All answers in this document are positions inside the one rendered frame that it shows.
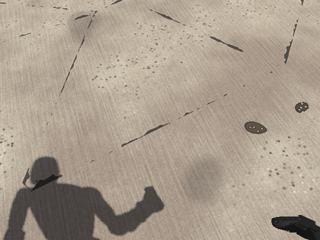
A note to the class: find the robot right hand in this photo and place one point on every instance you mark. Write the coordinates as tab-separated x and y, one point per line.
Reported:
300	225

